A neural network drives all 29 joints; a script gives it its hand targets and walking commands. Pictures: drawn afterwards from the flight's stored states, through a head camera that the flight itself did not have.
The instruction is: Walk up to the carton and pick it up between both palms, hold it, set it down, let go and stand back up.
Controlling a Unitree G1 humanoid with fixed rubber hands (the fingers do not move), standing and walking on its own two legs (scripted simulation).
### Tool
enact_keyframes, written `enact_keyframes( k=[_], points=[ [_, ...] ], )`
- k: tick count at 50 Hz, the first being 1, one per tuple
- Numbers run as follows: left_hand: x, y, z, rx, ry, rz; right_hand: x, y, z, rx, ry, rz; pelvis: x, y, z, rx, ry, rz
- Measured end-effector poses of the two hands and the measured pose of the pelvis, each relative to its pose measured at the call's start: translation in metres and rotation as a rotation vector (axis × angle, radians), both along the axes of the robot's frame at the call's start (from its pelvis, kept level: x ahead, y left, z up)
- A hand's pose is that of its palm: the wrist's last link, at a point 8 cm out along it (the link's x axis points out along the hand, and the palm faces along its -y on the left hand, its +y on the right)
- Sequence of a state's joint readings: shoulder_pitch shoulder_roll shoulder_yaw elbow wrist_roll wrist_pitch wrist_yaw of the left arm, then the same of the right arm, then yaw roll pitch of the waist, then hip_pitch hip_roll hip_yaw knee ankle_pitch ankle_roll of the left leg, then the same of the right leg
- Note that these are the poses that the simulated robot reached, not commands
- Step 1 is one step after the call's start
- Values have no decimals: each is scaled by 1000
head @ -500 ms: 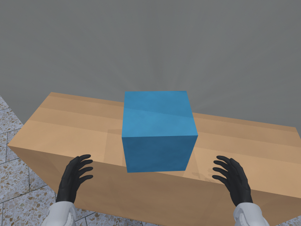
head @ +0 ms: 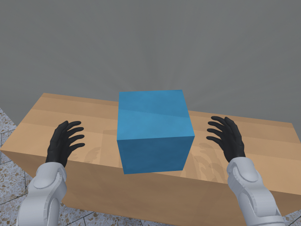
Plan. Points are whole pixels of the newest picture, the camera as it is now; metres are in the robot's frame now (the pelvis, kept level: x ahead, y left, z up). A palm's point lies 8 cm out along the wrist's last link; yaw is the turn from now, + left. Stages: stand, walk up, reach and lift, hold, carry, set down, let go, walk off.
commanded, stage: reach and lift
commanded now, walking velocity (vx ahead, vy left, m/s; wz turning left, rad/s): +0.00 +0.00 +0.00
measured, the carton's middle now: (152, 133) +0.37 +0.01 +0.02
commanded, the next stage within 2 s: none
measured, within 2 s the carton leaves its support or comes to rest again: neither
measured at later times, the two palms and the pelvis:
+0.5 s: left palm (65, 115) +0.33 +0.22 +0.15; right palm (232, 112) +0.36 -0.18 +0.14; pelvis -0.01 +0.00 +0.00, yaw +0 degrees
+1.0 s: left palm (66, 101) +0.37 +0.23 +0.15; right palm (222, 96) +0.40 -0.16 +0.15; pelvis +0.00 +0.00 +0.00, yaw +1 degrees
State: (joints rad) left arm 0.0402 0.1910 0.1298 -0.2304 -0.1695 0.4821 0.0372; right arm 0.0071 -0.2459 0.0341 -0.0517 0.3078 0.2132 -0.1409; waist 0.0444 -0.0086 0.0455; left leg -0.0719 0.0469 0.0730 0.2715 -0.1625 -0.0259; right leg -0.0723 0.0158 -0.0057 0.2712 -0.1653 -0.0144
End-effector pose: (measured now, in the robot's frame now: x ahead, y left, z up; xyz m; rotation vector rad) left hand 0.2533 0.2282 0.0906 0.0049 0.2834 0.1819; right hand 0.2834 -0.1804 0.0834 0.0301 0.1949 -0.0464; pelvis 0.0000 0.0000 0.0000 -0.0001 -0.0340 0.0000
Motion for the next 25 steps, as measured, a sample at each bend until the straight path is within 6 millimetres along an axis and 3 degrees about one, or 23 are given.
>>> enact_keyframes(
  k=[25],
  points=[
    [74, -11, 57, -12, 3, -4, 76, -2, 54, 1, 18, 25, -13, 0, -2, 0, 47, -2]
  ],
)
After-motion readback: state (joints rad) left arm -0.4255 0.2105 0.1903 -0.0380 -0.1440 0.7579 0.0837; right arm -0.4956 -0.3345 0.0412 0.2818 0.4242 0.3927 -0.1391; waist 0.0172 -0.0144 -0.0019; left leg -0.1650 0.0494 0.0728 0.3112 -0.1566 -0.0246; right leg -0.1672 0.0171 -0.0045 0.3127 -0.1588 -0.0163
